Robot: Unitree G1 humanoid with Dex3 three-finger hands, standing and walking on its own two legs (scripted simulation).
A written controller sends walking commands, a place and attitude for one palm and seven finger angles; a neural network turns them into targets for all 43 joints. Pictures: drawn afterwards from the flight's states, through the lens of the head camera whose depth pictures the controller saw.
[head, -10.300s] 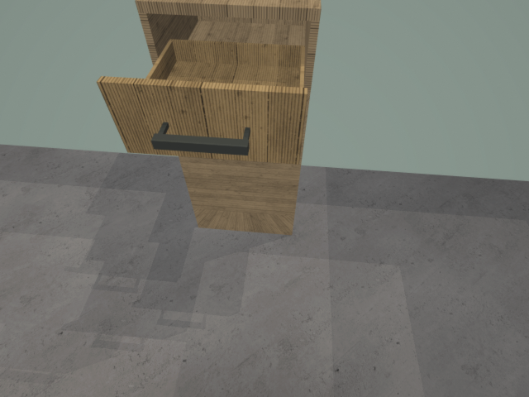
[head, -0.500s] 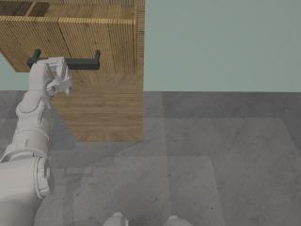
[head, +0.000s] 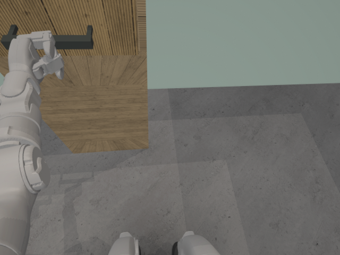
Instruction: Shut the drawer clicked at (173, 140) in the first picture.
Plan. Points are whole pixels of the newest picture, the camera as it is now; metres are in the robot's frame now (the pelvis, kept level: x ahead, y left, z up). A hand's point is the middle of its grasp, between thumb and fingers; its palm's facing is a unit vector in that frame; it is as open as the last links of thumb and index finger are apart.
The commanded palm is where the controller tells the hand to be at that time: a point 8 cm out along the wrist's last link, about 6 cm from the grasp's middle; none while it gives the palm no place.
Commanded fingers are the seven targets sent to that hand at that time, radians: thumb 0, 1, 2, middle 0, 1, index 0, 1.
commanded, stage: push the drawer shut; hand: left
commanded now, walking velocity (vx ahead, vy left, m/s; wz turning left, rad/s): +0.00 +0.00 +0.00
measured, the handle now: (51, 35) +0.60 +0.22 +0.11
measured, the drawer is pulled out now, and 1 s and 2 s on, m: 0.02 0.00 0.00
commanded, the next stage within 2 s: pull the fist back off the drawer in 0.54 s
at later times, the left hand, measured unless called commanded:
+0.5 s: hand (52, 50) +0.55 +0.21 +0.11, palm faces +0.01 -1.00 -0.03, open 3.1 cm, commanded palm +0.59 +0.24 +0.12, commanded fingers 0.00 0.90 0.90 -1.40 -1.60 -1.40 -1.60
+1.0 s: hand (51, 50) +0.56 +0.22 +0.11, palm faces +0.02 -1.00 -0.01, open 3.2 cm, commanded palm +0.55 +0.24 +0.12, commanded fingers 0.00 0.90 0.90 -1.40 -1.60 -1.40 -1.60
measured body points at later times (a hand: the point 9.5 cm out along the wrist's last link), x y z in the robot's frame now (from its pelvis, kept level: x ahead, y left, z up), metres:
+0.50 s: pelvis +0.00 +0.01 -0.01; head +0.14 +0.03 +0.42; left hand +0.55 +0.27 +0.12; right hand -0.05 -0.26 -0.10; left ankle +0.03 +0.11 -0.69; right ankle +0.00 -0.11 -0.69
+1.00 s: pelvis -0.01 +0.02 -0.01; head +0.13 +0.05 +0.42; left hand +0.55 +0.27 +0.12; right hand -0.06 -0.24 -0.10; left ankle +0.03 +0.11 -0.69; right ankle +0.00 -0.11 -0.69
